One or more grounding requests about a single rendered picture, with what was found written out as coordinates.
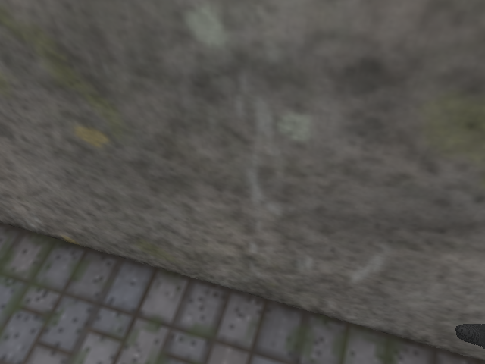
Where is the robot right hand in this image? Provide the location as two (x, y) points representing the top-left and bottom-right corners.
(455, 324), (485, 349)

